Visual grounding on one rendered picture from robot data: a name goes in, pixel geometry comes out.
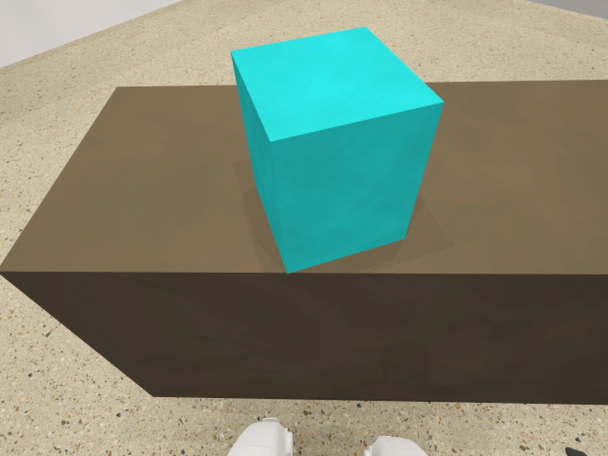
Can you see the carton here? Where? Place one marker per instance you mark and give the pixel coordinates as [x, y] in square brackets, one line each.
[339, 131]

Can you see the left robot thigh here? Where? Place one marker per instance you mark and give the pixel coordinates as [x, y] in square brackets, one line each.
[263, 439]

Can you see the pedestal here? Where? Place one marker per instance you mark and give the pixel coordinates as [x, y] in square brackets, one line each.
[153, 247]

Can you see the robot thigh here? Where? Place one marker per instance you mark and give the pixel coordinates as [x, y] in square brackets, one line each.
[394, 446]
[263, 439]

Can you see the right robot thigh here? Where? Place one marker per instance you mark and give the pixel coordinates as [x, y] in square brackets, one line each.
[394, 446]

